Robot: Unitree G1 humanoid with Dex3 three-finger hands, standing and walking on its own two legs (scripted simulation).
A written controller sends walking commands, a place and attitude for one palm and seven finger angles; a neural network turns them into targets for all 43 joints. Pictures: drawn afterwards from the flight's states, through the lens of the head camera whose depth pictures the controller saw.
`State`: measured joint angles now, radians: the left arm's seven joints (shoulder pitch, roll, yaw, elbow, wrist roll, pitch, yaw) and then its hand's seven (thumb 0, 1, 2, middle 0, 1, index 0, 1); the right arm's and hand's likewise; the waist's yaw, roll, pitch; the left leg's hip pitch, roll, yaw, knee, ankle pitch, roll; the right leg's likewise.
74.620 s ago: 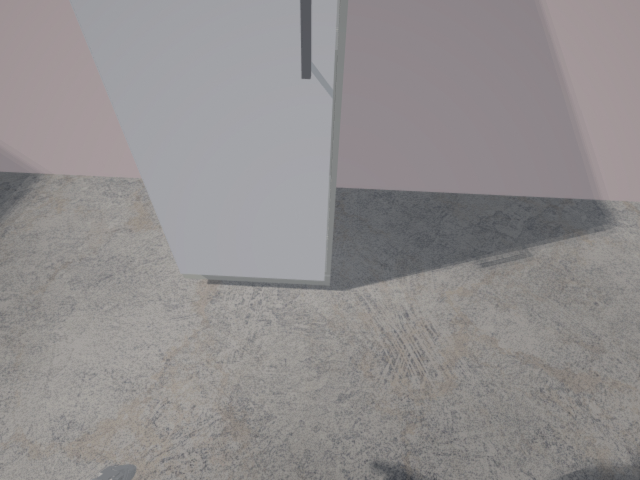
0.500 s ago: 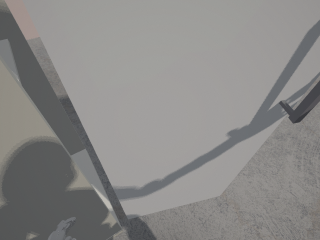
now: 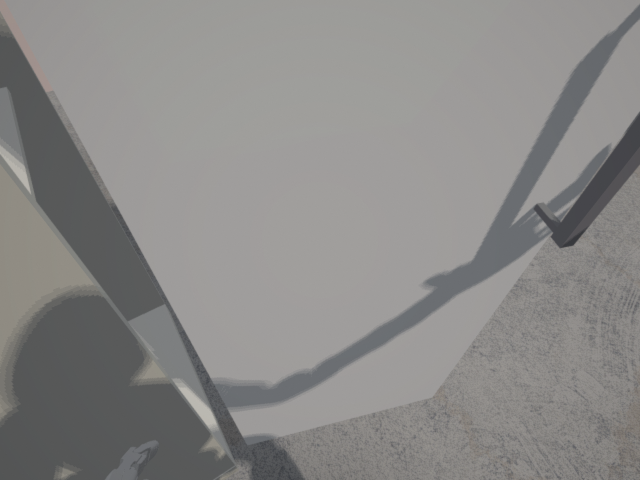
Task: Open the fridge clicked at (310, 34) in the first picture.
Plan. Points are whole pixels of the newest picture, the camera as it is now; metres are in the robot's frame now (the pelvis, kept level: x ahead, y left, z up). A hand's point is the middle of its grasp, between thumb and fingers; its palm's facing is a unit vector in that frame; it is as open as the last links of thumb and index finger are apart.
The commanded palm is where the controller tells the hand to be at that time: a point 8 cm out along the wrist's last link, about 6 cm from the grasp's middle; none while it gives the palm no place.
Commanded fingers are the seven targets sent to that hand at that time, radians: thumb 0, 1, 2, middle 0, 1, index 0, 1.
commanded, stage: slip the hand off the handle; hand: right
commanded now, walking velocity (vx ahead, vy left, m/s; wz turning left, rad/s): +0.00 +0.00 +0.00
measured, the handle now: (622, 128) +0.41 -0.26 +0.26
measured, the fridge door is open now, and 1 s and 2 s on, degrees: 109 109 109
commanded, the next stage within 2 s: draw the hand back to the body in 0.88 s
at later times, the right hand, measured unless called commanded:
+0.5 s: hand out of the picture +0.27 -0.32 +0.24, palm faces +0.43 +0.87 -0.26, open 14.7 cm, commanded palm +0.21 -0.36 +0.24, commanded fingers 0.00 0.55 -0.20 0.25 1.15 0.25 1.15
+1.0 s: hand out of the picture +0.28 -0.33 +0.24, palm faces +0.43 +0.87 -0.25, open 14.6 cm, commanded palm +0.22 -0.36 +0.24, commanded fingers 0.00 0.55 -0.20 0.25 1.15 0.25 1.15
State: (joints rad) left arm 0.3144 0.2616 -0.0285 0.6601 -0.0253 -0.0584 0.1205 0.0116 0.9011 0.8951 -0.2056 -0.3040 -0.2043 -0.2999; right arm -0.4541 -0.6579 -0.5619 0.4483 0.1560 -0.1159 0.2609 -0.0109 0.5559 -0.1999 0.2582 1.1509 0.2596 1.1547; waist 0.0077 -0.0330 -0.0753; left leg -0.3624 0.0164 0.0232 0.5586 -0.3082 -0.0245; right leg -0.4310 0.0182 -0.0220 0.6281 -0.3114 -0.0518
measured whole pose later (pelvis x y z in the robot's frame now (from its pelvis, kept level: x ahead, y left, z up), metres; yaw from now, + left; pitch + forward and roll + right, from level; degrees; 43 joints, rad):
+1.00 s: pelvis -0.01 +0.03 +0.00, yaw -1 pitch +4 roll +1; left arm 0.26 0.24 -0.08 0.68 -0.03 -0.18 0.14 0.01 0.90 0.90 -0.20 -0.30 -0.29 -0.34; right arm -0.23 -0.64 -0.65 0.28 0.23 -0.08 0.29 -0.01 0.56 -0.20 0.26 1.15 0.26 1.16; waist -0.03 -0.05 -0.07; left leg -0.34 -0.01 0.05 0.59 -0.32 0.01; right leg -0.40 -0.01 0.01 0.65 -0.31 -0.01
